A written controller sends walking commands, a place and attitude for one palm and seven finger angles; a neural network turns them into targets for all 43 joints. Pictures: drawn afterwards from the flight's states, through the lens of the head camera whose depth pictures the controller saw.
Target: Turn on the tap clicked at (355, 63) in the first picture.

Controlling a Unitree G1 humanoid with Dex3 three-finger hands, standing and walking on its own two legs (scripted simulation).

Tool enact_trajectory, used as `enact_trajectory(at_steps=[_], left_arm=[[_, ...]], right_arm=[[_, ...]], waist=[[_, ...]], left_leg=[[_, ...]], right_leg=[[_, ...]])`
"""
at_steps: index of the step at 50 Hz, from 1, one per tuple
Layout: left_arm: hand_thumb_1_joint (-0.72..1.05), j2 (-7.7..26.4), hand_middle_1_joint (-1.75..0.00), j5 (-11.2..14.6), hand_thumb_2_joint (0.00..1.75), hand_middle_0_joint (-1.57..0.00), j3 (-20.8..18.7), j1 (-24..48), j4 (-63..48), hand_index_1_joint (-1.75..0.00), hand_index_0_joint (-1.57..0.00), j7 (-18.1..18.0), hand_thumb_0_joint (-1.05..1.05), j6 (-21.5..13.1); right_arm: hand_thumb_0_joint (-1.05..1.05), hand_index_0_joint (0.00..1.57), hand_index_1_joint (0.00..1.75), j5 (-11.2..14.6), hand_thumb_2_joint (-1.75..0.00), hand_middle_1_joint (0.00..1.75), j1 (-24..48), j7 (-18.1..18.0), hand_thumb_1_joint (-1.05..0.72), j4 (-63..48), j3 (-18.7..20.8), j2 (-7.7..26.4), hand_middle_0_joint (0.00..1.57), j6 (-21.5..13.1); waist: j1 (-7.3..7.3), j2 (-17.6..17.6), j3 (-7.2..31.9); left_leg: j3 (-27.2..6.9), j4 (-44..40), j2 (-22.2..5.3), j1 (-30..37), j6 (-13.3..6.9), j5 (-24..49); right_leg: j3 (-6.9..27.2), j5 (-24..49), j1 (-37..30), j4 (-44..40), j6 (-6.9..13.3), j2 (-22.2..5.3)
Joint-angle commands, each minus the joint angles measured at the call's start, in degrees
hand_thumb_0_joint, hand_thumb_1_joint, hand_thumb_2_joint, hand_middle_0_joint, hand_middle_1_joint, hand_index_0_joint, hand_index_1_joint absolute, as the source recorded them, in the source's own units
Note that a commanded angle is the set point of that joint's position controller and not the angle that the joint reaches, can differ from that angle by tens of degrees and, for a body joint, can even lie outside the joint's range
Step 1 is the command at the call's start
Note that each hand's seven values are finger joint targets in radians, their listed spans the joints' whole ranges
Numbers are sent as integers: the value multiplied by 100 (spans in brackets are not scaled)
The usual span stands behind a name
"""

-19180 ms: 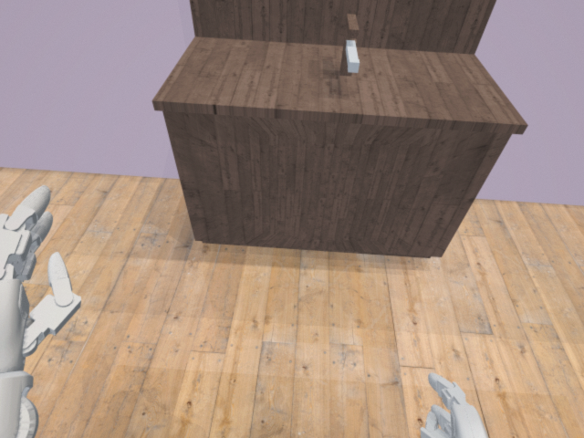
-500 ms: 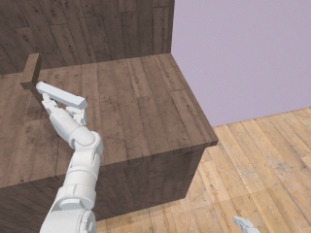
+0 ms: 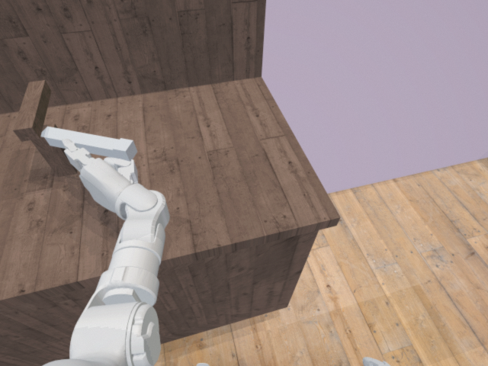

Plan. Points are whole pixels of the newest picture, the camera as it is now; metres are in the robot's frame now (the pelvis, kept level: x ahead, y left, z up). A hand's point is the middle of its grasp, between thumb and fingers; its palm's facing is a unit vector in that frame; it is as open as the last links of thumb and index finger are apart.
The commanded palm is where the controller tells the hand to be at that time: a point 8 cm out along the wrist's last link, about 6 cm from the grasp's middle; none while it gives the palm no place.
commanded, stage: push the lever round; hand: left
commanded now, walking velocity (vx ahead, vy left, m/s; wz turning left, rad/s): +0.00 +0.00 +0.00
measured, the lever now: (125, 150) +0.46 +0.21 +0.10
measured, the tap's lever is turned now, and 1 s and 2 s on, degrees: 61 86 86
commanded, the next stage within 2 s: lift the hand up off the lever in 0.32 s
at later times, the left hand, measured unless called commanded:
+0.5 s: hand (144, 150) +0.47 +0.18 +0.09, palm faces +0.82 -0.57 -0.11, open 8.3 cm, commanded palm +0.42 +0.21 +0.10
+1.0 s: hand (129, 147) +0.46 +0.20 +0.11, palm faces +0.79 -0.60 -0.09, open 7.8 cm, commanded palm +0.41 +0.21 +0.12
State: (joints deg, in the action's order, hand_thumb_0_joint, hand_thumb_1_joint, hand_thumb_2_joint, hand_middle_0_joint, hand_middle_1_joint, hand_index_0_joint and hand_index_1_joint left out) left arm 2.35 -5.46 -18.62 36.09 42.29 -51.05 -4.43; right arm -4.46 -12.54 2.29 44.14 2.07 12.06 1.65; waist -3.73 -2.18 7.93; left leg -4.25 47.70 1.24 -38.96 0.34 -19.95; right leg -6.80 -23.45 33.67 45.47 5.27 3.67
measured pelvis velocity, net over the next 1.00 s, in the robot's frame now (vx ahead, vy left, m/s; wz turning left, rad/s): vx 0.01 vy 0.00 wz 0.00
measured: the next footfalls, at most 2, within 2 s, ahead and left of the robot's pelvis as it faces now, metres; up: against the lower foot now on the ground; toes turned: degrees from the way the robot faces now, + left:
none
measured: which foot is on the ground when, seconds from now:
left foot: down 0.00-1.00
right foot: down 0.00-1.00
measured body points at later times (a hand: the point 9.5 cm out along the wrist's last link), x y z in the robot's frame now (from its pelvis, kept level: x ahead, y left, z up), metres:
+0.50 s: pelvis +0.00 -0.01 -0.01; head +0.05 -0.01 +0.44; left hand +0.42 +0.21 +0.10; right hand +0.05 -0.26 -0.14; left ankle +0.03 +0.12 -0.70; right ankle -0.01 -0.06 -0.70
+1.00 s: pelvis +0.01 +0.00 +0.01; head +0.04 -0.01 +0.46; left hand +0.41 +0.23 +0.12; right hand +0.08 -0.26 -0.12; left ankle +0.03 +0.12 -0.70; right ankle -0.01 -0.06 -0.70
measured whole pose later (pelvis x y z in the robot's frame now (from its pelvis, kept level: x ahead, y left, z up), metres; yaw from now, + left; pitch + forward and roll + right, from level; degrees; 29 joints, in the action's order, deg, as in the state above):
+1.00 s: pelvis +0.01 +0.00 +0.01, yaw +0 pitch +11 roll -1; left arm 7.0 -4.7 -22.7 41.8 49.4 -48.1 -3.5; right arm -4.1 -15.3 2.5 43.5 1.9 13.3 1.1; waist -5.3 -1.9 8.3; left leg -4.1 43.5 0.7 -36.3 0.5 -18.4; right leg -6.4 -21.5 31.0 40.9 5.5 4.3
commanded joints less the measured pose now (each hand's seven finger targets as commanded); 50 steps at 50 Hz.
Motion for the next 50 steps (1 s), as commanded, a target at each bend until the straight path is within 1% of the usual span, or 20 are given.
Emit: enact_trajectory(at_steps=[1, 2, 5, 6, 9, 10, 11, 12, 15, 16, 23, 26, 30, 31, 34, 36, 37, 43, 44, 50], left_arm=[[90, 1107, -15, -313, 90, -15, 33, 2943, -987, -15, -15, 15, 0, -340], [90, 893, -15, -294, 90, -15, 228, 3041, -964, -15, -15, 31, 0, -344], [90, 1046, -15, -361, 90, -15, 140, 3320, -679, -15, -15, 6, 0, -361], [90, 1283, -15, -409, 90, -15, -113, 3225, -538, -15, -15, -27, 0, -348], [90, 1097, -15, -460, 90, -15, 83, 3523, -407, -15, -15, -43, 0, -411], [90, 1165, -15, -468, 90, -15, 31, 3555, -327, -15, -15, -49, 0, -420], [90, 1499, -15, -503, 90, -15, -308, 3440, -212, -15, -15, -85, 0, -421], [90, 1265, -15, -498, 90, -15, -62, 3630, -232, -15, -15, -61, 0, -438], [90, 1197, -15, -531, 90, -15, 19, 3873, 24, -15, -15, -80, 0, -508], [90, 1551, -15, -568, 90, -15, -301, 3877, 105, -15, -15, -112, 0, -537], [90, 1925, -15, -566, 90, -15, -543, 3991, 110, -15, -15, -28, 0, -636], [90, 2195, -15, -565, 90, -15, -794, 3678, -153, -15, -15, -25, 0, -643], [90, 2012, -15, -504, 90, -15, -603, 3621, -355, -15, -15, 60, 0, -601], [90, 2240, -15, -515, 90, -15, -811, 3510, -355, -15, -15, 52, 0, -592], [90, 2023, -15, -494, 90, -15, -598, 3467, -572, -15, -15, 92, 0, -586], [90, 2128, -15, -514, 90, -15, -689, 3288, -629, -15, -15, 89, 0, -572], [90, 1812, -15, -480, 90, -15, -400, 3411, -689, -15, -15, 117, 0, -567], [90, 1359, -15, -166, 90, -15, -131, 3034, -234, -15, -15, 291, 0, -241], [90, 1462, -15, -123, 90, -15, -244, 2975, -229, -15, -15, 298, 0, -208], [90, 1315, -15, -184, 90, -15, -109, 3274, -763, -15, -15, 198, 0, -340]], right_arm=[[0, 20, 30, -13, -90, 30, 99, -102, -90, -550, 227, 778, 20, -216], [0, 20, 30, -11, -90, 30, 88, -85, -90, -600, 201, 742, 20, -215], [0, 20, 30, -21, -90, 30, 34, -99, -90, -548, 197, 744, 20, -217], [0, 20, 30, -38, -90, 30, -3, -112, -90, -493, 218, 780, 20, -207], [0, 20, 30, -54, -90, 30, -63, -77, -90, -533, 197, 741, 20, -222], [0, 20, 30, -56, -90, 30, -78, -78, -90, -527, 198, 749, 20, -223], [0, 20, 30, -74, -90, 30, -123, -94, -90, -467, 224, 791, 20, -206], [0, 20, 30, -66, -90, 30, -125, -73, -90, -528, 197, 760, 20, -203], [0, 20, 30, -85, -90, 30, -189, -54, -90, -495, 195, 759, 20, -242], [0, 20, 30, -102, -90, 30, -250, -68, -90, -426, 215, 812, 20, -234], [0, 20, 30, -110, -90, 30, -459, -66, -90, -558, 208, 813, 20, -200], [0, 20, 30, -108, -90, 30, -528, -77, -90, -595, 241, 842, 20, -168], [0, 20, 30, -68, -90, 30, -485, -73, -90, -681, 213, 817, 20, -197], [0, 20, 30, -69, -90, 30, -468, -86, -90, -637, 237, 855, 20, -198], [0, 20, 30, -58, -90, 30, -443, -60, -90, -688, 223, 825, 20, -228], [0, 20, 30, -59, -90, 30, -410, -64, -90, -662, 240, 839, 20, -233], [0, 20, 30, -36, -90, 30, -370, -45, -90, -671, 219, 808, 20, -249], [0, 20, 30, 44, -90, 30, -324, -55, -90, -665, 195, 871, 20, -253], [0, 20, 30, 51, -90, 30, -336, -66, -90, -666, 198, 881, 20, -249], [0, 20, 30, 25, -90, 30, -258, -25, -90, -620, 204, 818, 20, -273]], waist=[[-142, 145, 1829], [-207, 190, 1847], [-282, 204, 1827], [-195, 99, 1766], [-311, 166, 1866], [-327, 136, 1875], [-249, 94, 1888], [-332, 103, 1896], [-426, 174, 1824], [-369, 121, 1845], [-373, 184, 2229], [-238, 80, 2466], [-298, 255, 2178], [-248, 131, 2111], [-268, 126, 2063], [-200, -23, 2031], [-279, -63, 1940], [-302, 335, 1551], [-256, 405, 1585], [-220, 72, 1765]], left_leg=[[58, -284, -14, 1085, -163, 1174], [89, -295, 1, 1084, -179, 1177], [126, -252, -3, 958, -199, 1020], [93, -279, 1, 903, -186, 976], [131, -232, 6, 898, -213, 966], [146, -208, 6, 855, -219, 938], [123, -201, 13, 773, -219, 909], [125, -225, 13, 778, -220, 917], [155, -175, 7, 717, -247, 781], [116, -175, 13, 660, -245, 741], [224, -115, 49, 441, -291, 854], [229, -162, 54, 589, -285, 1135], [265, -261, 42, 519, -291, 978], [261, -278, 44, 541, -297, 970], [278, -338, 26, 678, -292, 1002], [259, -384, 34, 741, -286, 1015], [262, -404, 27, 831, -284, 1003], [267, -604, 55, 905, -288, 795], [261, -630, 59, 893, -283, 800], [190, -635, 26, 1374, -253, 1266]], right_leg=[[527, 1601, -535, -801, -372, -307], [518, 1636, -559, -793, -392, -322], [563, 1537, -504, -826, -418, -349], [562, 1430, -453, -826, -393, -319], [559, 1466, -420, -801, -420, -332], [588, 1474, -417, -814, -430, -343], [601, 1430, -428, -803, -419, -331], [589, 1453, -415, -779, -432, -340], [609, 1339, -277, -816, -461, -330], [608, 1264, -270, -805, -442, -319], [775, 1950, -764, -775, -567, -414], [760, 2391, -1077, -752, -557, -395], [800, 2390, -1184, -897, -612, -418], [810, 2310, -1182, -931, -586, -412], [791, 2342, -1195, -978, -589, -408], [752, 2201, -1182, -979, -539, -376], [737, 2122, -1067, -1002, -537, -370], [681, 1755, -1003, -1270, -547, -354], [700, 1822, -1090, -1296, -562, -372], [535, 1980, -969, -1151, -447, -296]])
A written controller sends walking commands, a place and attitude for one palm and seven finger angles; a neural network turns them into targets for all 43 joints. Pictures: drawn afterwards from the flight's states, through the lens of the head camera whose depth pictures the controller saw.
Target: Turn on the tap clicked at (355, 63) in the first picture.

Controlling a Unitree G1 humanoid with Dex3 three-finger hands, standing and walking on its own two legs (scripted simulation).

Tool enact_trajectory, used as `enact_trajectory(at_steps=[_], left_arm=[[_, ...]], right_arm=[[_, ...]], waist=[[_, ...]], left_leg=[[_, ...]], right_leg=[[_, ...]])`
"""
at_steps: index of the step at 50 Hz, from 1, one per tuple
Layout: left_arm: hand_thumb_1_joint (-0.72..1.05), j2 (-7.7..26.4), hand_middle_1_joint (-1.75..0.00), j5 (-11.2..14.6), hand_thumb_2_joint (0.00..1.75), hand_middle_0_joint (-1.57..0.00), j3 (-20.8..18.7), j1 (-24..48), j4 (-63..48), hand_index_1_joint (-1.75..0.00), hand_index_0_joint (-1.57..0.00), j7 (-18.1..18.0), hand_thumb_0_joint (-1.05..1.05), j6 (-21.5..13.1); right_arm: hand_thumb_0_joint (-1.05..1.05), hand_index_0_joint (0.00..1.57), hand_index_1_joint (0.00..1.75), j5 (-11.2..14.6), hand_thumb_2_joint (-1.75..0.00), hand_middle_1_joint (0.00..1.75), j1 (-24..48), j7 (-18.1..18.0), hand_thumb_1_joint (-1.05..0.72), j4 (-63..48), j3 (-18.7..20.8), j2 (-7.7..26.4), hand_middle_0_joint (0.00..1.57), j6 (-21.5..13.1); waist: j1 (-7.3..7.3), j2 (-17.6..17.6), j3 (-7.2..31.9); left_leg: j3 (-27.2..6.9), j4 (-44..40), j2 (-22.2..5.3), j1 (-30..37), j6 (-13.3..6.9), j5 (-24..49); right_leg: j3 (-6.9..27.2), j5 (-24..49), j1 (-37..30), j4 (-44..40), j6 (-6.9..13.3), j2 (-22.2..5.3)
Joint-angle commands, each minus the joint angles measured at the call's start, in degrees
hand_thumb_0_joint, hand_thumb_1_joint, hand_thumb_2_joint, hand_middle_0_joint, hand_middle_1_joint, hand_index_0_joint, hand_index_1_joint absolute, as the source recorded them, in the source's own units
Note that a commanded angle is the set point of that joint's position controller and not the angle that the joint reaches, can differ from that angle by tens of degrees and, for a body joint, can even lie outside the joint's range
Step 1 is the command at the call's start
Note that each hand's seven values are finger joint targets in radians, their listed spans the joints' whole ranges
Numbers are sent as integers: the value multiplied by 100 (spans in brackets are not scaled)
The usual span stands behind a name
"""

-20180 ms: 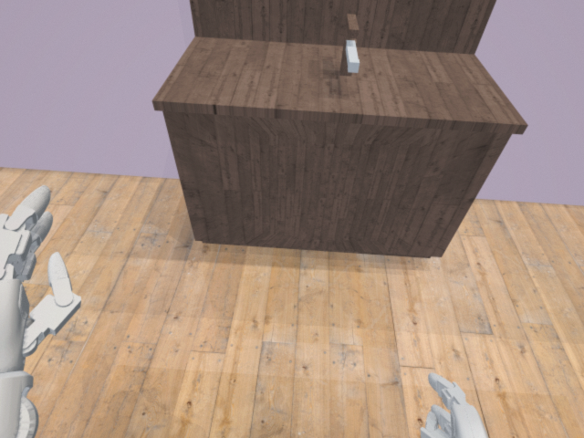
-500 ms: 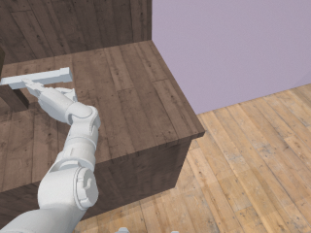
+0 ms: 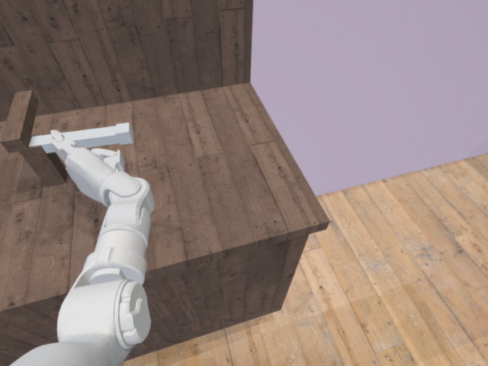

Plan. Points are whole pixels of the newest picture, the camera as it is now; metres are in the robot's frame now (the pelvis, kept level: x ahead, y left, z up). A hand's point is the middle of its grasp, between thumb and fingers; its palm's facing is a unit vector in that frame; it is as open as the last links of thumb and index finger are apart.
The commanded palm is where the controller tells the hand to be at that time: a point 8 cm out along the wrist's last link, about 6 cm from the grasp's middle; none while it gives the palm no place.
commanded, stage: lift the hand up off the lever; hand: left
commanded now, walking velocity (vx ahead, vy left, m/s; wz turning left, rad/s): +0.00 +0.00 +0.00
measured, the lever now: (124, 133) +0.52 +0.22 +0.09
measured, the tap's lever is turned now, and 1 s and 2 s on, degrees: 86 86 86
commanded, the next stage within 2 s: draw the hand back beside the body in 1.82 s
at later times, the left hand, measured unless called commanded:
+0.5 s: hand (116, 149) +0.45 +0.21 +0.12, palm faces +0.78 -0.61 -0.08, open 7.8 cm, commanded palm +0.39 +0.22 +0.13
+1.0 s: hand (112, 144) +0.44 +0.20 +0.14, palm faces +0.79 -0.61 -0.09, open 7.8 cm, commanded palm +0.38 +0.22 +0.15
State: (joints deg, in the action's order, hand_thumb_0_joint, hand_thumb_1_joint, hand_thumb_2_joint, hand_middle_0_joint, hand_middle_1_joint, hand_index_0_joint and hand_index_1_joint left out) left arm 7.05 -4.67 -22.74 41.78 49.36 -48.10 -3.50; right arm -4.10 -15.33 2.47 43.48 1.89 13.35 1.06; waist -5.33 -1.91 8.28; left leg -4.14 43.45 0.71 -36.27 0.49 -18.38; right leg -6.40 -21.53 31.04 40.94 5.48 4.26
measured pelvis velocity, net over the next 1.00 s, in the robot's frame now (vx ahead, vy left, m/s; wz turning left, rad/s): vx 0.00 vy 0.00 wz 0.01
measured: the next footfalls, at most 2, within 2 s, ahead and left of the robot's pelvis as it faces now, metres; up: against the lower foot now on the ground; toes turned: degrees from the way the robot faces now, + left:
none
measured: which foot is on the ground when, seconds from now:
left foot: down 0.00-1.00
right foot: down 0.00-1.00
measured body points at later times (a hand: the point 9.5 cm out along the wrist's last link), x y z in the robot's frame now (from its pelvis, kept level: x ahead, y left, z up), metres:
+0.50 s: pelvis +0.02 +0.01 +0.01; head +0.03 +0.01 +0.46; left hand +0.40 +0.23 +0.13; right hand +0.11 -0.23 -0.12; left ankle +0.03 +0.13 -0.71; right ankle -0.01 -0.06 -0.71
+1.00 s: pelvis +0.00 +0.00 +0.01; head +0.01 -0.01 +0.46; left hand +0.39 +0.23 +0.15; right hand +0.11 -0.25 -0.11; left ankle +0.03 +0.13 -0.71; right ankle -0.01 -0.06 -0.71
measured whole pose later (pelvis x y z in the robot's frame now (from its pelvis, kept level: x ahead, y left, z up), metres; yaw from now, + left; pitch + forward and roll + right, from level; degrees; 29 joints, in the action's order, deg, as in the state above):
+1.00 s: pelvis +0.00 +0.00 +0.01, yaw +0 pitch +7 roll -1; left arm 4.2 -3.7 -19.0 40.6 39.0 -48.5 7.6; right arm -3.2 -11.9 1.0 44.5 1.4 12.4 1.7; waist -3.2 -2.1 6.9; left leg -4.1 38.4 1.0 -29.3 0.5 -16.2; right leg -6.2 -19.5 24.2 36.2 5.3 4.0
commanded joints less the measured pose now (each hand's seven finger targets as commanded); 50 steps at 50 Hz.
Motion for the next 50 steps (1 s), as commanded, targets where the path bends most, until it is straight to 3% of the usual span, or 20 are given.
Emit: enact_trajectory(at_steps=[1, 3, 6, 7, 9, 11, 15, 16, 17, 21, 25, 26, 30, 35, 36, 40, 41, 44, 46, 50], left_arm=[[90, 964, -15, -324, 90, -15, 206, 2769, -1599, -15, -15, -139, 0, -467], [90, 700, -15, -362, 90, -15, 425, 2827, -1683, -15, -15, -171, 0, -482], [90, 1000, -15, -363, 90, -15, 120, 2601, -1850, -15, -15, -194, 0, -377], [90, 705, -15, -319, 90, -15, 370, 2542, -1950, -15, -15, -163, 0, -312], [90, 572, -15, -269, 90, -15, 455, 2477, -1815, -15, -15, -141, 0, -127], [90, 798, -15, -262, 90, -15, 197, 2279, -1757, -15, -15, -158, 0, 44], [90, 541, -15, -268, 90, -15, 464, 2440, -2147, -15, -15, -164, 0, 155], [90, 713, -15, -287, 90, -15, 295, 2304, -2184, -15, -15, -179, 0, 183], [90, 426, -15, -275, 90, -15, 566, 2333, -2339, -15, -15, -160, 0, 194], [90, 412, -15, -304, 90, -15, 554, 2054, -2519, -15, -15, -175, 0, 336], [90, 78, -15, -198, 90, -15, 878, 2086, -2700, -15, -15, -147, 0, 507], [90, 282, -15, -179, 90, -15, 647, 1953, -2564, -15, -15, -165, 0, 582], [90, 308, -15, -128, 90, -15, 656, 2124, -2527, -15, -15, -173, 0, 746], [90, 359, -15, -236, 90, -15, 700, 2428, -2536, -15, -15, -201, 0, 746], [90, 601, -15, -265, 90, -15, 489, 2424, -2440, -15, -15, -218, 0, 747], [90, 361, -15, -224, 90, -15, 786, 2662, -2412, -15, -15, -147, 0, 718], [90, 663, -15, -226, 90, -15, 468, 2524, -2315, -15, -15, -149, 0, 730], [90, 385, -15, -149, 90, -15, 780, 2653, -2235, -15, -15, -64, 0, 748], [90, 672, -15, -136, 90, -15, 486, 2486, -2108, -15, -15, -69, 0, 790], [90, 457, -15, -80, 90, -15, 675, 2531, -2385, -15, -15, -74, 0, 763]], right_arm=[[0, 20, 30, -37, -90, 30, 48, -46, -90, -510, 236, 700, 20, -208], [0, 20, 30, -43, -90, 30, 76, -7, -90, -526, 240, 654, 20, -220], [0, 20, 30, -59, -90, 30, 111, -34, -90, -530, 284, 694, 20, -169], [0, 20, 30, -39, -90, 30, 150, -21, -90, -603, 264, 658, 20, -156], [0, 20, 30, -35, -90, 30, 187, -23, -90, -606, 249, 661, 20, -136], [0, 20, 30, -32, -90, 30, 178, -43, -90, -568, 264, 707, 20, -94], [0, 20, 30, -16, -90, 30, 245, -23, -90, -640, 241, 655, 20, -92], [0, 20, 30, -17, -90, 30, 257, -35, -90, -598, 266, 683, 20, -80], [0, 20, 30, -8, -90, 30, 293, -12, -90, -632, 253, 639, 20, -78], [0, 20, 30, -19, -90, 30, 349, 7, -90, -605, 281, 650, 20, -75], [0, 20, 30, 27, -90, 30, 497, -1, -90, -652, 256, 604, 20, -80], [0, 20, 30, 18, -90, 30, 491, -35, -90, -599, 264, 642, 20, -63], [0, 20, 30, 54, -90, 30, 613, -88, -90, -632, 202, 599, 20, -47], [0, 20, 30, 45, -90, 30, 697, -124, -90, -599, 168, 559, 20, -83], [0, 20, 30, 38, -90, 30, 670, -150, -90, -542, 182, 589, 20, -78], [0, 20, 30, 61, -90, 30, 729, -176, -90, -594, 144, 570, 20, -135], [0, 20, 30, 59, -90, 30, 667, -200, -90, -544, 174, 599, 20, -125], [0, 20, 30, 94, -90, 30, 724, -218, -90, -599, 138, 583, 20, -160], [0, 20, 30, 95, -90, 30, 694, -241, -90, -552, 151, 623, 20, -152], [0, 20, 30, 103, -90, 30, 701, -209, -90, -618, 141, 588, 20, -205]], waist=[[-16, -142, 1800], [-50, -87, 1870], [69, -82, 2132], [52, -107, 2177], [39, 51, 2006], [119, 121, 1887], [102, 182, 1909], [170, 91, 1872], [124, -7, 1895], [213, 5, 1859], [190, -4, 1753], [231, 138, 1648], [215, 323, 1550], [179, 125, 1533], [203, 158, 1449], [106, 116, 1500], [181, 105, 1534], [93, 219, 1462], [186, 163, 1392], [186, 140, 1584]], left_leg=[[164, -193, 87, 1210, -255, 1204], [143, -163, 59, 1339, -224, 1367], [144, -151, 43, 1435, -184, 1657], [172, -177, 47, 1517, -168, 1799], [192, -194, 36, 1472, -162, 1833], [144, -270, 27, 1482, -136, 1894], [156, -279, -2, 1635, -126, 2101], [108, -308, -11, 1658, -87, 2152], [126, -295, -26, 1796, -68, 2309], [67, -309, -52, 1911, 0, 2499], [104, -387, -37, 1962, 5, 2323], [60, -458, -31, 1892, 15, 2218], [154, -553, 21, 1668, -71, 1840], [186, -582, 44, 1647, -110, 1581], [130, -629, 44, 1599, -102, 1488], [206, -610, 72, 1579, -168, 1301], [161, -646, 78, 1567, -156, 1279], [199, -678, 81, 1542, -186, 1161], [172, -741, 84, 1508, -181, 1105], [214, -712, 90, 1624, -188, 1295]], right_leg=[[471, 1750, -633, -648, -435, -329], [413, 1779, -573, -581, -416, -313], [409, 2055, -806, -520, -397, -313], [390, 2172, -851, -505, -400, -315], [376, 2246, -865, -548, -415, -318], [326, 2195, -909, -586, -387, -289], [326, 2392, -982, -616, -392, -301], [312, 2319, -990, -616, -361, -280], [298, 2402, -959, -597, -359, -291], [256, 2390, -996, -619, -328, -272], [269, 2268, -1029, -724, -332, -288], [240, 2152, -1059, -766, -327, -269], [321, 2164, -1257, -898, -374, -342], [377, 1901, -1163, -967, -385, -359], [357, 1729, -1121, -992, -370, -334], [456, 1738, -1144, -1057, -415, -390], [441, 1649, -1183, -1073, -395, -365], [477, 1617, -1169, -1131, -437, -398], [472, 1505, -1198, -1174, -414, -373], [495, 1869, -1350, -1142, -441, -405]])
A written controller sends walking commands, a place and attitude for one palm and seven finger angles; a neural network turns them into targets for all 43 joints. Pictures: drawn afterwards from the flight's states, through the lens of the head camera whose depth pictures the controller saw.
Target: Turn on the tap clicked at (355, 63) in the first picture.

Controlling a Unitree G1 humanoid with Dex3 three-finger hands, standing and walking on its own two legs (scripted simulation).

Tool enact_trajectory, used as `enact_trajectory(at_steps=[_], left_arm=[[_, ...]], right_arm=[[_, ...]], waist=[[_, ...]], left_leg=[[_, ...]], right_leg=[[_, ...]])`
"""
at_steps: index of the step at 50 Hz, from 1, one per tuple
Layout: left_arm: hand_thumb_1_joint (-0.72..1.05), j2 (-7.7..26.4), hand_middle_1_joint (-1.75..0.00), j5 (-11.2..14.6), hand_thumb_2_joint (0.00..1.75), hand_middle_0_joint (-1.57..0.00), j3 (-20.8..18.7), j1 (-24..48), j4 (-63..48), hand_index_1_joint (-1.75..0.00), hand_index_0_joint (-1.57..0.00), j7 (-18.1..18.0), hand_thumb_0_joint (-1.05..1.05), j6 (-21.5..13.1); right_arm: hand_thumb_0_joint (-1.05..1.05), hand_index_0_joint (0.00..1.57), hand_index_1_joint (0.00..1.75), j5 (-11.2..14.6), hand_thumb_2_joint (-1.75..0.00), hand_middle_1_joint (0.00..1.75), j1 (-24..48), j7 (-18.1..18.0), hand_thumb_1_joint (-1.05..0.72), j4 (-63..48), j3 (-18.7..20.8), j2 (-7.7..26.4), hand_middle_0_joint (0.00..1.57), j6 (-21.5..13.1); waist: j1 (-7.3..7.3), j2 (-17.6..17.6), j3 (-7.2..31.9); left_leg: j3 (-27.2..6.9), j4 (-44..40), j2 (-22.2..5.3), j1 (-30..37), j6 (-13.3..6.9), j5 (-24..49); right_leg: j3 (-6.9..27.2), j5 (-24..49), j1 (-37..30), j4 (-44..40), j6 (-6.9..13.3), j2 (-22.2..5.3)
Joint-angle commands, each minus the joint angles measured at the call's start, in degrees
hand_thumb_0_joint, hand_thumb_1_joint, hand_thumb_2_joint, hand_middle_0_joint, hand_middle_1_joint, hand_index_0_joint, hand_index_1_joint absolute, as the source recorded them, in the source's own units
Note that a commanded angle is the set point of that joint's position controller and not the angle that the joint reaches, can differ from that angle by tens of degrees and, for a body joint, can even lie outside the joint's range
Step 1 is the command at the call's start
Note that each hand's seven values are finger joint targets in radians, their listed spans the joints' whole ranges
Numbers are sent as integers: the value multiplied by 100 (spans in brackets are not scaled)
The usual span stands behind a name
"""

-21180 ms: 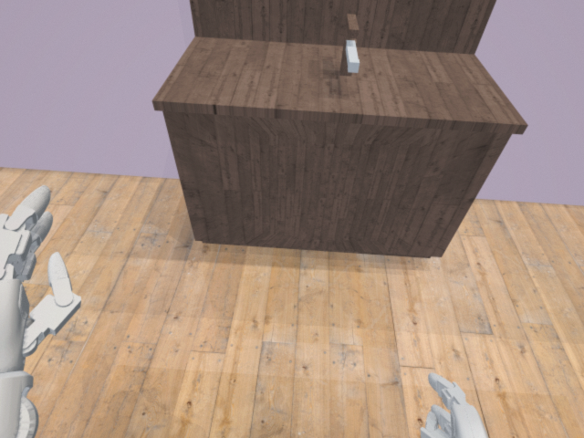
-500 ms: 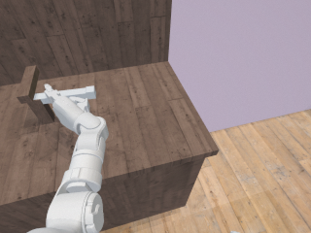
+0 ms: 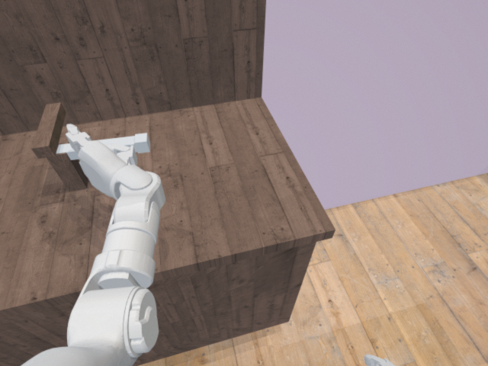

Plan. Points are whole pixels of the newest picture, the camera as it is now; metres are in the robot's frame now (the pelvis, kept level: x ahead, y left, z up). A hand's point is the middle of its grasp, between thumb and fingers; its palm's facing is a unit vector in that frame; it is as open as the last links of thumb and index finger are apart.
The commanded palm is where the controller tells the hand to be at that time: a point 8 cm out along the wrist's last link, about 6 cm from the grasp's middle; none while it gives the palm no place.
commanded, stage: lift the hand up off the lever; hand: left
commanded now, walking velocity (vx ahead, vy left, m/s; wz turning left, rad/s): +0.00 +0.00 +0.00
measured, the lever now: (142, 143) +0.52 +0.21 +0.08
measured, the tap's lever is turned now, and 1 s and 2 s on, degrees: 86 86 86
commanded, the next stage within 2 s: draw the hand back beside the body in 0.82 s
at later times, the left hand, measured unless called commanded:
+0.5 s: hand (126, 147) +0.43 +0.20 +0.16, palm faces +0.78 -0.63 -0.07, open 7.8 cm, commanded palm +0.38 +0.21 +0.16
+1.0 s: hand (139, 146) +0.43 +0.18 +0.16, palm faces +0.67 -0.74 -0.09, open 7.8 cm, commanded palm +0.36 +0.21 +0.16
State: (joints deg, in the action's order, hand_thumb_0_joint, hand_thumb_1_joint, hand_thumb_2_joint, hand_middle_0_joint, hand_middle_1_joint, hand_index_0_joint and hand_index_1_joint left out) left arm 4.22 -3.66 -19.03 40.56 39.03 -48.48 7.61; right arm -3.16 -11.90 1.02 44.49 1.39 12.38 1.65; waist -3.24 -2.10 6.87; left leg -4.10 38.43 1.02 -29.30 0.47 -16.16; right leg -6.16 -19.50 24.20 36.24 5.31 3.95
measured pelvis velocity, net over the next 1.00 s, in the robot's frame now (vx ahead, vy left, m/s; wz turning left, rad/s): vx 0.01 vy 0.00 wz -0.02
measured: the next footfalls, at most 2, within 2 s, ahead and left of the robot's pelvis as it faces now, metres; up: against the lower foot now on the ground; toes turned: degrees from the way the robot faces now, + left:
none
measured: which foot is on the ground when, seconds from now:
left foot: down 0.00-1.00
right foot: down 0.00-1.00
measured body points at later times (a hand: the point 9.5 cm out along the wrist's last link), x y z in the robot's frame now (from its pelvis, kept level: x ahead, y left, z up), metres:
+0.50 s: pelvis +0.00 +0.00 +0.01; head +0.00 -0.02 +0.46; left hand +0.38 +0.23 +0.16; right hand +0.13 -0.25 -0.11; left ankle +0.03 +0.12 -0.72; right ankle -0.01 -0.06 -0.72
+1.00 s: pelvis +0.01 +0.00 +0.01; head +0.01 -0.01 +0.46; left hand +0.39 +0.21 +0.16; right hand +0.15 -0.24 -0.11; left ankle +0.03 +0.12 -0.72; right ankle -0.01 -0.06 -0.72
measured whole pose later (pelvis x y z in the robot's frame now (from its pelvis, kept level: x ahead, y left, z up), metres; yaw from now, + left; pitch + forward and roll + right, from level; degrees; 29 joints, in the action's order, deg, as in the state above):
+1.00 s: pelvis +0.01 +0.00 +0.01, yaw -1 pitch +4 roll +0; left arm 3.1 -1.8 -13.7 32.7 24.8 -39.5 15.1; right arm -1.6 -9.8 -0.6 43.3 0.8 11.9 2.9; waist -1.0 -1.6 5.2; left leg -2.4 32.5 1.2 -21.2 0.2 -14.8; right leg -4.3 -18.5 17.4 32.2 5.1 3.6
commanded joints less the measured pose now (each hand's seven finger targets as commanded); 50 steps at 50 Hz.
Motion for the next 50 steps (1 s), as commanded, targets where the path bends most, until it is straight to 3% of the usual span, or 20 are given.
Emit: enact_trajectory(at_steps=[1, 4, 6, 9, 11, 16, 20, 25, 26, 29, 31, 32, 36, 40, 41, 45, 46, 47, 49, 50], left_arm=[[90, 1024, -15, -208, 90, -15, 17, 2535, -1383, -15, -15, -65, 0, -343], [90, 749, -15, -178, 90, -15, 250, 2490, -1580, -15, -15, -72, 0, -314], [90, 1141, -15, -196, 90, -15, -105, 2315, -1494, -15, -15, -94, 0, -240], [90, 884, -15, -162, 90, -15, 143, 2340, -1722, -15, -15, -51, 0, -166], [90, 1251, -15, -192, 90, -15, -163, 2246, -1690, -15, -15, -53, 0, -106], [90, 1069, -15, -221, 90, -15, 72, 2253, -2019, -15, -15, 29, 0, -33], [90, 563, -15, -120, 90, -15, 600, 2327, -2045, -15, -15, 144, 0, 57], [90, 683, -15, 74, 90, -15, 429, 2348, -1972, -15, -15, 167, 0, 206], [90, 923, -15, 60, 90, -15, 186, 2305, -1997, -15, -15, 144, 0, 218], [90, 694, -15, -13, 90, -15, 430, 2568, -2175, -15, -15, 80, 0, 230], [90, 1090, -15, -97, 90, -15, 71, 2417, -2219, -15, -15, 31, 0, 242], [90, 796, -15, -107, 90, -15, 335, 2447, -2292, -15, -15, 33, 0, 253], [90, 871, -15, -117, 90, -15, 216, 2247, -2106, -15, -15, 46, 0, 344], [90, 396, -15, -38, 90, -15, 643, 2242, -2082, -15, -15, 120, 0, 465], [90, 613, -15, -27, 90, -15, 430, 2222, -2022, -15, -15, 111, 0, 475], [90, 534, -15, 10, 90, -15, 485, 2282, -2322, -15, -15, 73, 0, 445], [90, 836, -15, -6, 90, -15, 228, 2175, -2329, -15, -15, 60, 0, 417], [90, 525, -15, -189, 90, -15, 1388, 1715, -2852, -15, -15, 1007, 0, 366], [90, 1327, -16, 5, 90, -15, 682, 1405, -3431, -16, -15, 1616, 0, 210], [90, 1294, -16, 60, 90, -15, 820, 1083, -3715, -16, -15, 1878, 0, 180]], right_arm=[[0, 20, 30, -3, -90, 30, 337, -77, -90, -671, 220, 716, 20, -248], [0, 20, 30, 7, -90, 30, 387, -51, -90, -751, 206, 681, 20, -281], [0, 20, 30, 14, -90, 30, 414, -87, -90, -699, 225, 731, 20, -246], [0, 20, 30, 28, -90, 30, 508, -88, -90, -788, 199, 694, 20, -270], [0, 20, 30, 25, -90, 30, 500, -129, -90, -728, 216, 718, 20, -250], [0, 20, 30, 37, -90, 30, 565, -146, -90, -762, 213, 692, 20, -274], [0, 20, 30, 91, -90, 30, 644, -133, -90, -767, 180, 660, 20, -346], [0, 20, 30, 125, -90, 30, 739, -206, -90, -744, 149, 675, 20, -334], [0, 20, 30, 112, -90, 30, 742, -222, -90, -706, 171, 693, 20, -313], [0, 20, 30, 95, -90, 30, 818, -189, -90, -742, 140, 625, 20, -341], [0, 20, 30, 78, -90, 30, 776, -197, -90, -704, 176, 648, 20, -300], [0, 20, 30, 78, -90, 30, 825, -175, -90, -761, 159, 620, 20, -301], [0, 20, 30, 74, -90, 30, 759, -165, -90, -726, 180, 656, 20, -269], [0, 20, 30, 101, -90, 30, 825, -146, -90, -774, 151, 635, 20, -289], [0, 20, 30, 104, -90, 30, 770, -160, -90, -719, 164, 671, 20, -269], [0, 20, 30, 100, -90, 30, 827, -148, -90, -777, 153, 617, 20, -293], [0, 20, 30, 93, -90, 30, 793, -164, -90, -736, 177, 651, 20, -265], [0, 20, 30, 153, -90, 30, 647, -231, -90, -882, 176, 785, 20, -105], [0, 20, 30, 231, -90, 30, 570, -379, -90, -1124, 202, 767, 20, -40], [0, 20, 30, 276, -90, 30, 619, -423, -90, -1237, 158, 715, 20, -5]], waist=[[61, 133, 1787], [52, 363, 1777], [111, 426, 1632], [90, 480, 1609], [170, 427, 1551], [167, 169, 1615], [46, 187, 1422], [83, 495, 1318], [171, 353, 1346], [129, 317, 1453], [238, 297, 1609], [203, 213, 1648], [225, 365, 1568], [146, 438, 1437], [184, 433, 1360], [229, 367, 1548], [294, 350, 1595], [75, 467, 1754], [291, 373, 2147], [346, 302, 2102]], left_leg=[[183, -234, 57, 943, -177, 1127], [223, -245, 59, 923, -185, 1195], [217, -304, 51, 826, -195, 1118], [292, -327, 62, 845, -215, 1093], [271, -393, 67, 795, -210, 1033], [278, -426, 51, 1050, -203, 1211], [275, -459, 44, 1224, -199, 1126], [257, -570, 71, 1191, -202, 1050], [248, -612, 83, 1232, -196, 1084], [272, -565, 75, 1302, -188, 1196], [243, -571, 58, 1341, -170, 1377], [273, -562, 55, 1379, -162, 1457], [243, -552, 33, 1382, -148, 1547], [271, -555, 33, 1416, -147, 1525], [220, -616, 21, 1446, -136, 1543], [274, -571, 38, 1478, -141, 1610], [228, -587, 23, 1506, -122, 1705], [337, -598, 36, 1804, -192, 1976], [407, -639, 58, 1970, -288, 2265], [406, -681, 71, 1986, -292, 2290]], right_leg=[[450, 1665, -725, -655, -401, -352], [463, 1934, -863, -657, -454, -395], [483, 1869, -918, -719, -459, -404], [539, 1998, -987, -774, -505, -459], [541, 1854, -1058, -811, -484, -440], [514, 1990, -1084, -801, -446, -430], [485, 1745, -851, -892, -440, -417], [521, 1772, -1003, -1016, -486, -461], [506, 1697, -1033, -1015, -454, -428], [500, 1838, -1011, -952, -464, -452], [479, 1987, -1147, -887, -430, -419], [465, 2037, -1123, -847, -420, -433], [430, 2136, -1122, -836, -411, -410], [417, 2136, -1028, -884, -432, -425], [384, 2009, -1024, -911, -397, -392], [432, 2283, -1153, -879, -436, -437], [404, 2234, -1189, -849, -400, -396], [577, 2790, -1350, -672, -365, -379], [672, 3676, -1906, -682, -436, -429], [693, 3856, -2048, -681, -459, -438]])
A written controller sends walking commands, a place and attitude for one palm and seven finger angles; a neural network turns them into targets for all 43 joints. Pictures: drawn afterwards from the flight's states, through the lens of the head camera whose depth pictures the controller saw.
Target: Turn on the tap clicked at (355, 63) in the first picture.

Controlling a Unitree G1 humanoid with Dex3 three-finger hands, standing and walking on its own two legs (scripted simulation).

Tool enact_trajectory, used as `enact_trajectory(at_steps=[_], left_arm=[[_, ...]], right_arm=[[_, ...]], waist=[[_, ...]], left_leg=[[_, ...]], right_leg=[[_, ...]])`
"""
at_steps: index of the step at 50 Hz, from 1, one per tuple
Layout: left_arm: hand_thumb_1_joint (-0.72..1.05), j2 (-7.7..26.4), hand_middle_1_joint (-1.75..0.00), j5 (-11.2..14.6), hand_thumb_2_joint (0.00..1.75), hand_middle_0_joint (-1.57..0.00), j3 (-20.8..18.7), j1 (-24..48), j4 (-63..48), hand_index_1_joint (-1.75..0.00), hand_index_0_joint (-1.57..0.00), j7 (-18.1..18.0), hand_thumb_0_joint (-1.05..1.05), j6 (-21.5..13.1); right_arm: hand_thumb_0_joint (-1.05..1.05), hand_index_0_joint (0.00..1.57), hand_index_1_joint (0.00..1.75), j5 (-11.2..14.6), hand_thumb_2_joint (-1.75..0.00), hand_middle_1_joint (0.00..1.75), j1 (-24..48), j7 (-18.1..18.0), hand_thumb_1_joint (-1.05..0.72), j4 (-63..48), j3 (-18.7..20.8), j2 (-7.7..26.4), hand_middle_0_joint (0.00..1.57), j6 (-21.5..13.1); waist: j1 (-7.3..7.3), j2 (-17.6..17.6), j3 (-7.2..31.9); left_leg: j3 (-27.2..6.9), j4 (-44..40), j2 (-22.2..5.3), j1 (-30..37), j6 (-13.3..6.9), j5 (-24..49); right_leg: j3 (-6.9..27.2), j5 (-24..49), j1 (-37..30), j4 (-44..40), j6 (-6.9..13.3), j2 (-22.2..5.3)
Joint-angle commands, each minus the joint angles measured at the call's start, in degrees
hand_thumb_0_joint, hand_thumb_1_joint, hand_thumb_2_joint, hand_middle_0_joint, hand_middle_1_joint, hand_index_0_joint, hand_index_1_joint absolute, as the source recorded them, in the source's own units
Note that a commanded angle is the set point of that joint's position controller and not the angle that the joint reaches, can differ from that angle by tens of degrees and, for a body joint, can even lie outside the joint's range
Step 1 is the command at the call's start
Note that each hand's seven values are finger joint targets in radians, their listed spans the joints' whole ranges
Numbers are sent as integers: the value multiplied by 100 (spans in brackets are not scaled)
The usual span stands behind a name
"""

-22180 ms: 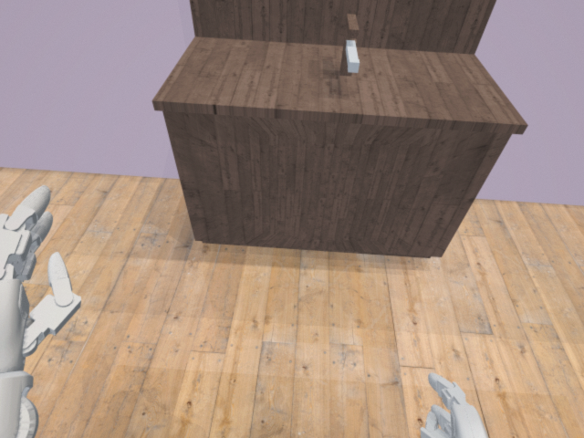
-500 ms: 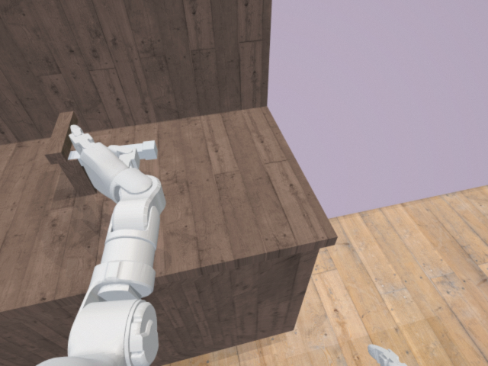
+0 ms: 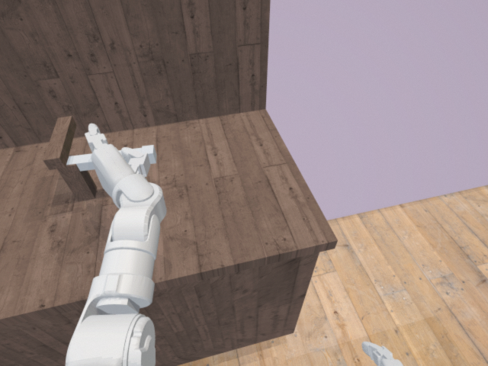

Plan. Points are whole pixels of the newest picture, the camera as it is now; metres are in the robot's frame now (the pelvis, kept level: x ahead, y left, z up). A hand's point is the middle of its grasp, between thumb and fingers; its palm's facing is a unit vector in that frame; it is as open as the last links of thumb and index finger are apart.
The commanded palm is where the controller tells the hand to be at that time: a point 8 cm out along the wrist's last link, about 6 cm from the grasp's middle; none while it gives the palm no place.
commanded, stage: draw the hand back beside the body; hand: left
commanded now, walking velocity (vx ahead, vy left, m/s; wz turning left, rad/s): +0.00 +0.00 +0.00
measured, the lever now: (149, 154) +0.51 +0.22 +0.07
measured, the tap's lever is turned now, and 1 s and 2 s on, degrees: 86 86 86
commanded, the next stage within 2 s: step back with the hand held close in 1.40 s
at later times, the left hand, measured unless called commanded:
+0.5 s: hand (104, 209) +0.29 +0.21 +0.16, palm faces +0.25 -0.94 -0.22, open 7.7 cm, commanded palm +0.25 +0.26 +0.17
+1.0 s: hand (56, 253) +0.23 +0.25 +0.16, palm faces +0.30 -0.91 -0.29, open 7.5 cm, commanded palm +0.18 +0.29 +0.18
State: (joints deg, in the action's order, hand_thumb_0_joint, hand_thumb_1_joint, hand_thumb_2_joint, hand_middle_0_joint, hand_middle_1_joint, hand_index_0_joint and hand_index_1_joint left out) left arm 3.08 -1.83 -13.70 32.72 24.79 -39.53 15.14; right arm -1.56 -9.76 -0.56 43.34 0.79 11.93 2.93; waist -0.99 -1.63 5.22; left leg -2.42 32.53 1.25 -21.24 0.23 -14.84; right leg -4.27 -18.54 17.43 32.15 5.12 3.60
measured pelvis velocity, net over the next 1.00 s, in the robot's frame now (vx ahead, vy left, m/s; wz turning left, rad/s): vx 0.00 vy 0.03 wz -0.03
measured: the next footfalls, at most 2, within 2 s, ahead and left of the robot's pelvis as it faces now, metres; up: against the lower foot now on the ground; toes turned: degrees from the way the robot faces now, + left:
none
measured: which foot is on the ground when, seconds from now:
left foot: down 0.00-1.00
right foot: down 0.00-1.00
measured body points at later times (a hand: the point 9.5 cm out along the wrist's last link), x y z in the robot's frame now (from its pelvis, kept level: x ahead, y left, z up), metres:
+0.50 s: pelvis -0.02 +0.01 +0.01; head -0.04 -0.01 +0.46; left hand +0.27 +0.26 +0.18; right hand +0.16 -0.22 -0.08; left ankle +0.02 +0.13 -0.73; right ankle -0.02 -0.06 -0.73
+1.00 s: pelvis +0.00 +0.03 +0.01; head -0.03 +0.01 +0.46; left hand +0.20 +0.29 +0.17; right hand +0.18 -0.21 -0.07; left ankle +0.02 +0.13 -0.73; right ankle -0.02 -0.06 -0.73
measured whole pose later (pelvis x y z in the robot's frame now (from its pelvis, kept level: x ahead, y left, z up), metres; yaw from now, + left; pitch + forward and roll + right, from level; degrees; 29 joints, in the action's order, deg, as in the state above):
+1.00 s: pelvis +0.00 +0.03 +0.01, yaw -1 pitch -6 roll -1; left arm 18.1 5.1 -11.2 -19.0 -15.6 -4.9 -5.9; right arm 0.3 -10.0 -2.1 37.6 -0.7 13.6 -1.7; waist 2.8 -3.2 -2.0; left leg -0.7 22.8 1.3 -5.5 -1.7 -11.5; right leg -2.0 -12.6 0.4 18.7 3.2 3.5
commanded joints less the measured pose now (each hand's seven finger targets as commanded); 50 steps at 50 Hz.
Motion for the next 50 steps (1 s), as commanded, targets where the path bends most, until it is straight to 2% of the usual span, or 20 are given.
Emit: enact_trajectory(at_steps=[1, 4, 6, 7, 8, 10, 11, 13, 15, 19, 21, 23, 25, 26, 27, 31, 38, 42, 45, 50], left_arm=[[90, 1636, -16, 4, 90, -16, 95, 1416, -2327, -16, -16, 1274, 0, -609], [90, 1762, -17, 448, 90, -16, 53, 266, -2454, -17, -16, 2160, 0, -723], [90, 2054, -18, 774, 90, -16, -472, -174, -2383, -18, -16, 2289, 0, -524], [90, 2841, -18, 630, 90, -16, -449, -899, -2153, -18, -16, 2598, 0, -910], [90, 2755, -19, 714, 90, -16, -428, -1123, -2249, -19, -16, 2798, 0, -1154], [90, 2652, -19, 758, 90, -16, -129, -940, -2788, -19, -16, 3043, 0, -1500], [90, 2755, -19, 764, 90, -16, -122, -723, -3116, -19, -16, 3115, 0, -1666], [90, 2639, -20, 718, 90, -17, 158, -437, -3732, -20, -17, 3179, 0, -1969], [90, 2469, -21, 706, 90, -17, 416, -397, -3922, -21, -17, 3201, 0, -2157], [90, 2221, -22, 674, 90, -17, 662, -593, -3681, -22, -17, 3190, 0, -2372], [90, 2364, -22, 677, 90, -18, 429, -1106, -3233, -22, -18, 3214, 0, -2384], [90, 2336, -23, 698, 90, -18, 345, -1456, -3168, -23, -18, 3270, 0, -2431], [90, 2448, -24, 730, 90, -18, 159, -1847, -3280, -24, -18, 3326, 0, -2445], [90, 2648, -24, 728, 90, -18, -89, -2085, -3353, -24, -18, 3338, 0, -2460], [90, 2527, -24, 732, 90, -18, -17, -2201, -3529, -24, -18, 3370, 0, -2477], [90, 2727, -26, 724, 90, -19, -264, -2542, -4274, -26, -19, 3401, 0, -2512], [90, 2554, -28, 734, 90, -19, -264, -3379, -4750, -28, -19, 3405, 0, -2500], [90, 2341, -29, 714, 90, -20, -68, -3750, -4973, -29, -20, 3421, 0, -2486], [90, 2469, -30, 713, 90, -20, -225, -4006, -5159, -30, -20, 3398, 0, -2494], [90, 2707, -30, 681, 90, -20, -555, -4498, -5804, -30, -20, 3333, 0, -2590]], right_arm=[[0, 20, 30, 155, -90, 30, 393, -312, -90, -1123, 201, 777, 20, -69], [0, 20, 30, 302, -90, 30, 547, -413, -90, -1392, 60, 732, 20, -10], [0, 20, 30, 381, -90, 30, 763, -496, -90, -1419, 8, 723, 20, 9], [0, 20, 30, 318, -90, 30, 426, -352, -90, -1409, 34, 732, 20, -53], [0, 20, 30, 356, -90, 30, 517, -309, -90, -1524, 18, 719, 20, -95], [0, 20, 30, 381, -90, 30, 702, -305, -90, -1628, 9, 714, 20, -225], [0, 20, 30, 389, -90, 30, 764, -294, -90, -1611, 21, 736, 20, -289], [0, 20, 30, 364, -90, 30, 771, -263, -90, -1635, 20, 738, 20, -502], [0, 20, 30, 349, -90, 30, 772, -252, -90, -1587, 18, 761, 20, -680], [0, 20, 30, 322, -90, 30, 755, -294, -90, -1437, 41, 817, 20, -861], [0, 20, 30, 311, -90, 30, 768, -304, -90, -1360, 45, 860, 20, -819], [0, 20, 30, 322, -90, 30, 815, -302, -90, -1379, 35, 827, 20, -751], [0, 20, 30, 312, -90, 30, 860, -287, -90, -1429, 18, 796, 20, -690], [0, 20, 30, 305, -90, 30, 854, -272, -90, -1408, 16, 804, 20, -656], [0, 20, 30, 304, -90, 30, 854, -261, -90, -1475, -22, 738, 20, -631], [0, 20, 30, 253, -90, 30, 885, -231, -90, -1565, -57, 712, 20, -629], [0, 20, 30, 208, -90, 30, 852, -236, -90, -1634, -3, 729, 20, -712], [0, 20, 30, 215, -90, 30, 862, -216, -90, -1596, 14, 750, 20, -762], [0, 20, 30, 202, -90, 30, 856, -221, -90, -1576, 43, 778, 20, -794], [0, 20, 30, 170, -90, 30, 839, -228, -90, -1599, 45, 758, 20, -864]], waist=[[175, 339, 2136], [275, 588, 1380], [429, 530, 934], [242, 551, 495], [327, 520, 369], [272, 285, 241], [251, -257, 97], [165, -735, 234], [101, -708, 262], [36, 44, 156], [118, 494, -9], [174, 660, 18], [255, 506, 94], [320, 167, 158], [321, -79, 169], [370, -569, 38], [354, 163, 20], [331, -144, -185], [362, -25, -148], [444, -285, 49]], left_leg=[[195, -166, 18, 1185, -260, 2139], [248, -383, -17, 1015, -292, 1664], [273, -537, -18, 941, -286, 1285], [202, -730, -154, 996, -269, 970], [208, -786, -126, 943, -290, 858], [223, -856, -128, 1145, -314, 763], [232, -905, -111, 1349, -304, 710], [203, -930, -115, 1797, -300, 772], [120, -987, -127, 2047, -294, 762], [44, -1124, -142, 2203, -339, 521], [38, -1210, -106, 2049, -355, 406], [63, -1244, -108, 1957, -362, 400], [84, -1264, -109, 1910, -359, 517], [46, -1308, -112, 1928, -325, 589], [50, -1329, -126, 1911, -301, 664], [-13, -1351, -174, 1926, -229, 878], [-8, -1252, -240, 2037, -266, 1251], [-38, -1242, -250, 2048, -245, 1168], [-40, -1177, -236, 2013, -272, 1191], [-98, -1155, -234, 1994, -229, 1339]], right_leg=[[502, 3730, -1442, -331, -424, -374], [565, 3521, -1455, -578, -489, -361], [597, 3027, -1458, -842, -510, -352], [684, 2857, -1450, -1029, -583, -512], [695, 2615, -1463, -1090, -550, -478], [738, 2197, -1332, -1265, -503, -448], [745, 1854, -1154, -1426, -436, -414], [730, 1613, -992, -1532, -363, -359], [698, 1421, -894, -1599, -334, -307], [630, 1030, -791, -1703, -348, -264], [606, 885, -825, -1820, -372, -275], [603, 892, -980, -1789, -375, -299], [616, 1073, -1179, -1763, -369, -339], [597, 1103, -1267, -1775, -330, -327], [573, 1187, -1350, -1721, -305, -338], [535, 1389, -1367, -1749, -240, -311], [488, 1731, -1338, -1686, -269, -293], [497, 1550, -1194, -1695, -264, -306], [515, 1609, -1223, -1702, -273, -326], [491, 1696, -1385, -1617, -229, -328]])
